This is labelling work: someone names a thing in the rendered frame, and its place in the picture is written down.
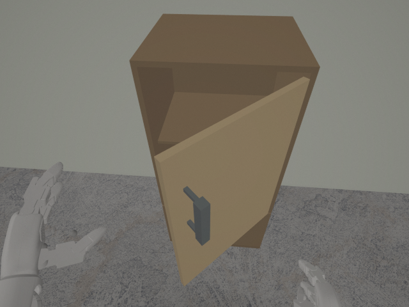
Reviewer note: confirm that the left robot hand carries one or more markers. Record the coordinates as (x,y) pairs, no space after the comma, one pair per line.
(22,253)

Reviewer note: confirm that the right robot hand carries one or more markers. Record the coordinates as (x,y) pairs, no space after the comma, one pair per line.
(322,294)

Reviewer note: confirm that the handle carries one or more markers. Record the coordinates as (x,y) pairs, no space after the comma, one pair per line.
(201,225)

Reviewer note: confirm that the left robot forearm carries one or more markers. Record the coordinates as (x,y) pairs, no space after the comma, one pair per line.
(21,290)

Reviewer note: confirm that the cupboard door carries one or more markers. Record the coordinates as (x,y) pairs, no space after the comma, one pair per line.
(235,165)

